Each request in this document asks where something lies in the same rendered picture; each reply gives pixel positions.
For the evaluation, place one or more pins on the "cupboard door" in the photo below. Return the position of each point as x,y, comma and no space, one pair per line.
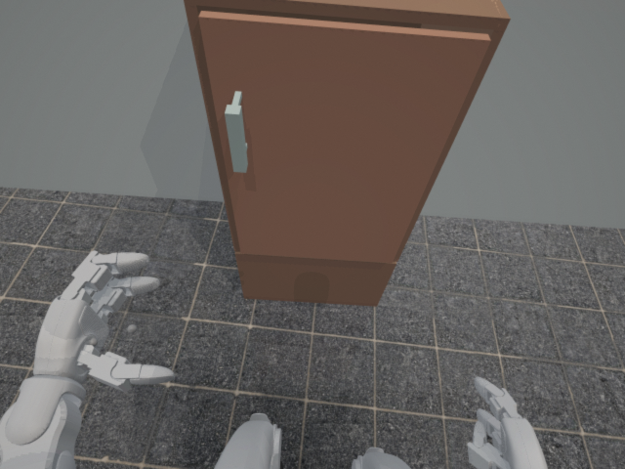
344,124

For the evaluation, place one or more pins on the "robot left thigh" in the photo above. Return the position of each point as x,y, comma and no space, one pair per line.
254,445

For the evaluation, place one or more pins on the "left robot shin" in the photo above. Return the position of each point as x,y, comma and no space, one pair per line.
259,416

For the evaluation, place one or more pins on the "left robot hand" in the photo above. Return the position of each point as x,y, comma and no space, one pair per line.
63,348

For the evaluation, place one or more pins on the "handle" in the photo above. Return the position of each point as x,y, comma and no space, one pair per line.
235,127

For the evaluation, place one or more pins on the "right robot hand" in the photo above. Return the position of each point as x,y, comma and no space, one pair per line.
513,438

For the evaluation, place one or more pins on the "robot left forearm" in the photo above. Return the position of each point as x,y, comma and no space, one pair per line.
40,429

